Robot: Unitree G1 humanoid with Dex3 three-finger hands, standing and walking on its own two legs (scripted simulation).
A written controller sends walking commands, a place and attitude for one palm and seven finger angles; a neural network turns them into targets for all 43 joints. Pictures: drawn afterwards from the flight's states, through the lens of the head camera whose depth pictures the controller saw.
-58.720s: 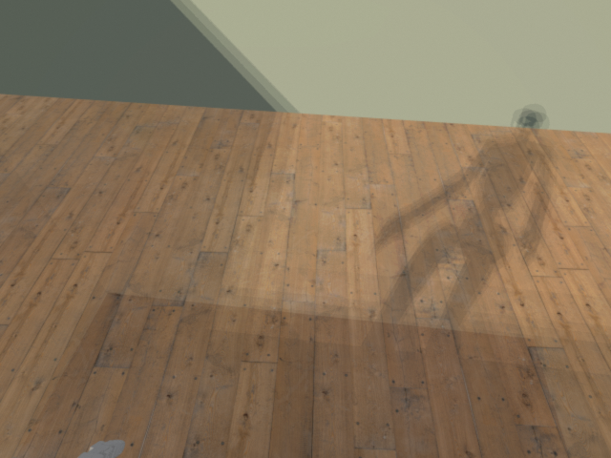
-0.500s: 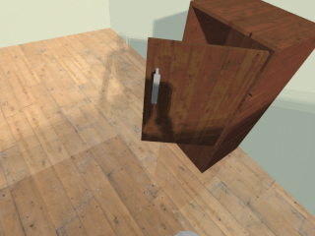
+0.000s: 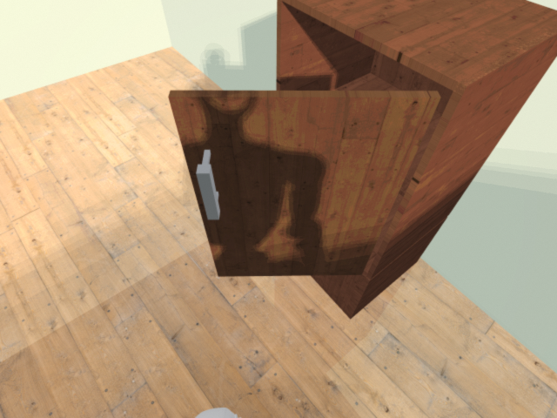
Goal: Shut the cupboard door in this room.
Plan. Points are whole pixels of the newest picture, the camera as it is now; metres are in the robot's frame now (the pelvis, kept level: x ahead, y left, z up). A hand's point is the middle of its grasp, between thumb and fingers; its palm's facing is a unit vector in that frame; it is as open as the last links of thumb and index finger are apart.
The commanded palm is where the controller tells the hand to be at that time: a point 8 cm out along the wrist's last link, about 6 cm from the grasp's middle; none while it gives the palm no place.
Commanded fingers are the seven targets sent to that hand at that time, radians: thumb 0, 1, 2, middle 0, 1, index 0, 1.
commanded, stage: come to a stop and stand still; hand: left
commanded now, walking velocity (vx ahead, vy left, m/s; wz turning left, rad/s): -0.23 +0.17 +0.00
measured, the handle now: (210, 185) +0.50 +0.14 +0.00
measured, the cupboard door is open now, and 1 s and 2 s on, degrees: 53 53 53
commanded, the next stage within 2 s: look again from close up in 1.44 s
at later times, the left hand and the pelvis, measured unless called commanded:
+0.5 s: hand out of the picture +0.06 +0.19 -0.18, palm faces +0.00 -0.97 -0.25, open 7.4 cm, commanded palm none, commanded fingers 0.00 0.90 0.90 -0.20 -0.30 -0.20 -0.30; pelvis +0.04 +0.00 -0.01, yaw -2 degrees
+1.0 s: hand out of the picture +0.02 +0.24 -0.18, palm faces -0.01 -0.98 -0.21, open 7.4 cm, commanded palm none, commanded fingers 0.00 0.90 0.90 -0.20 -0.30 -0.20 -0.30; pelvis -0.01 +0.05 +0.00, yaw -1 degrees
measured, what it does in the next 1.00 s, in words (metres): steps on the spot: left foot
